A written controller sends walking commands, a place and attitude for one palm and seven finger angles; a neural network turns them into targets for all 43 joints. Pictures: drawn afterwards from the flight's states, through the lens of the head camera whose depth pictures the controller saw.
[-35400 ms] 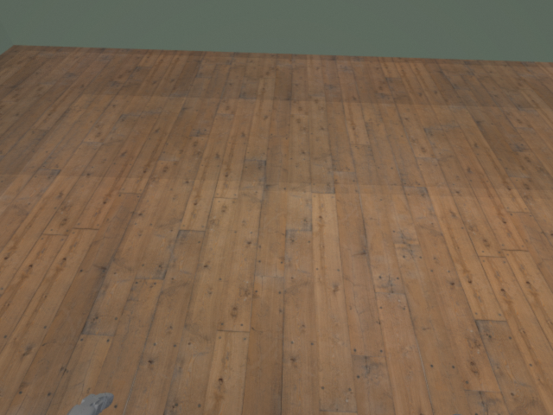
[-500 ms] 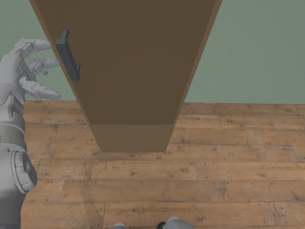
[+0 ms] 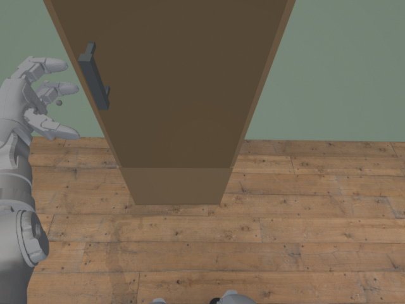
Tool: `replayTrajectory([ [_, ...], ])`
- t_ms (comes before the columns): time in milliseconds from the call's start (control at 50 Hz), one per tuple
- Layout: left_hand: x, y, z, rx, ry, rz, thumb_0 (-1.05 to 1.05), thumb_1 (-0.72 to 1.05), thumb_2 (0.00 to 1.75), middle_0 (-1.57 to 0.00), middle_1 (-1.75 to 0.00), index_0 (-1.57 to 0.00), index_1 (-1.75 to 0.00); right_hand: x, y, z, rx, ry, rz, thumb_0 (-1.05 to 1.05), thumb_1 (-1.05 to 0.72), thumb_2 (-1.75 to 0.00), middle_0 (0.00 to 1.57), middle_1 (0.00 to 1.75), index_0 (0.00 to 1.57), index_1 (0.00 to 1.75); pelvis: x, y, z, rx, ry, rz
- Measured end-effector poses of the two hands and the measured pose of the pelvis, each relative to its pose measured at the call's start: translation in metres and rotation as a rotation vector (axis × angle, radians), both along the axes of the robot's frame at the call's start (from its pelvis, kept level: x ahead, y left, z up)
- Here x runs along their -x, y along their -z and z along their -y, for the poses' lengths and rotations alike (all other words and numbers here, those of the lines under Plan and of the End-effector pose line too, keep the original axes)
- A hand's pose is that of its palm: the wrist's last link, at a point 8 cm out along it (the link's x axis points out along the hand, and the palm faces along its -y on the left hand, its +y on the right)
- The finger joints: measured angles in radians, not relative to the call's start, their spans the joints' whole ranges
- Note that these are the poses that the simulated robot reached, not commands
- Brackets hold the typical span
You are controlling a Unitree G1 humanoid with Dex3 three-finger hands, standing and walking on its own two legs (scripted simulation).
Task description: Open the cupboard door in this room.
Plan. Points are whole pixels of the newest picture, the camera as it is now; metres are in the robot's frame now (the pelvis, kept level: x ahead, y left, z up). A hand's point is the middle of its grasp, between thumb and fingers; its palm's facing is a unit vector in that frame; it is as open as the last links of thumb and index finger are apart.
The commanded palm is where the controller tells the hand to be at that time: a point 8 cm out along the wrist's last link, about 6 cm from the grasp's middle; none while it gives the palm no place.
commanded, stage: slide the fingers in behind the handle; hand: left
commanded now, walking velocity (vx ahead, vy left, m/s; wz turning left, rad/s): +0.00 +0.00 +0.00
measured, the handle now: (97, 77) +0.53 +0.20 +0.11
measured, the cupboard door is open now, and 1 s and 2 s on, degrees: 0 2 2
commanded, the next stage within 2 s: close the thumb around the handle in 1.48 s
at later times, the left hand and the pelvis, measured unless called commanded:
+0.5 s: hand (90, 99) +0.47 +0.20 +0.11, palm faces -0.02 -1.00 -0.01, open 14.0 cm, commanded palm +0.44 +0.25 +0.11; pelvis +0.00 +0.00 +0.00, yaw +0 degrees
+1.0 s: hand (100, 104) +0.45 +0.18 +0.12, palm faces -0.01 -1.00 -0.01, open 14.2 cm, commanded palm +0.43 +0.23 +0.11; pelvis +0.00 -0.02 +0.00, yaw +1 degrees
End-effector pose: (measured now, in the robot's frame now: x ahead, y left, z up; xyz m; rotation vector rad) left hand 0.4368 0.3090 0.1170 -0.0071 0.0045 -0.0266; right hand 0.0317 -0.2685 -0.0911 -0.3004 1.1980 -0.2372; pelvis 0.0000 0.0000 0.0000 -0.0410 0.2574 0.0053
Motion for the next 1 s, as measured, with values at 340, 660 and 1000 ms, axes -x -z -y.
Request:
replayTrajectory([
  [340,-0.012,0.000,0.034,-0.006,0.014,-0.012,-0.01,-0.50,0.30,-0.29,-1.20,-0.30,-1.20,-0.006,0.007,-0.010,-0.048,-0.003,0.025,0.01,-0.91,-0.90,0.20,0.30,0.20,0.30,-0.003,0.000,0.000,-0.005,0.001,0.001],
  [660,-0.007,-0.003,0.061,-0.018,-0.011,-0.006,-0.01,-0.50,0.30,-0.30,-1.20,-0.30,-1.20,-0.003,0.007,0.002,-0.069,0.023,0.042,0.01,-0.91,-0.90,0.20,0.30,0.20,0.30,-0.005,-0.004,0.011,-0.017,0.014,0.024],
  [1000,0.003,-0.001,0.073,-0.021,-0.013,-0.009,-0.01,-0.50,0.30,-0.26,-1.19,-0.27,-1.19,-0.013,0.008,0.013,-0.057,-0.017,0.071,0.01,-0.91,-0.90,0.20,0.30,0.20,0.30,0.003,-0.003,0.019,-0.024,-0.003,0.037],
])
